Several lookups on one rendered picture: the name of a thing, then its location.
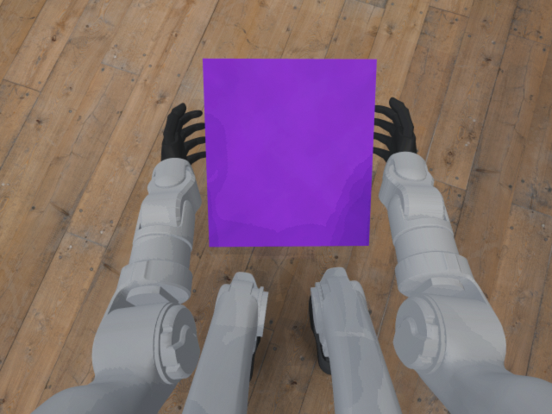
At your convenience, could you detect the robot right shin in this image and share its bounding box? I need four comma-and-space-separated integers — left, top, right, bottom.
319, 267, 367, 357

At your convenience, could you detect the left robot foot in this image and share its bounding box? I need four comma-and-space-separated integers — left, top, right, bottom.
249, 336, 260, 382

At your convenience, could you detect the carton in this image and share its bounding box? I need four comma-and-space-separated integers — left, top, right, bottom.
203, 59, 377, 247

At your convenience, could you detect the robot left forearm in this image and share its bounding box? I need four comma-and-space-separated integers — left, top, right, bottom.
92, 158, 202, 373

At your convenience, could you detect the robot left hand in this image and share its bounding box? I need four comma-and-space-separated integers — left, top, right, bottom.
161, 103, 206, 164

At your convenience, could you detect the robot right upper arm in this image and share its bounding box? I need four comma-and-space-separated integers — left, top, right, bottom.
393, 293, 552, 414

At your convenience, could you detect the robot left upper arm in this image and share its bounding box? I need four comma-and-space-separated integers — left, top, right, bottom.
30, 302, 200, 414

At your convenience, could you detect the robot right forearm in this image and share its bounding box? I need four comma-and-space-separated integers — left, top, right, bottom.
379, 152, 506, 353

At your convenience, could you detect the robot right hand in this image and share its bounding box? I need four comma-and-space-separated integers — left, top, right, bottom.
373, 97, 417, 162

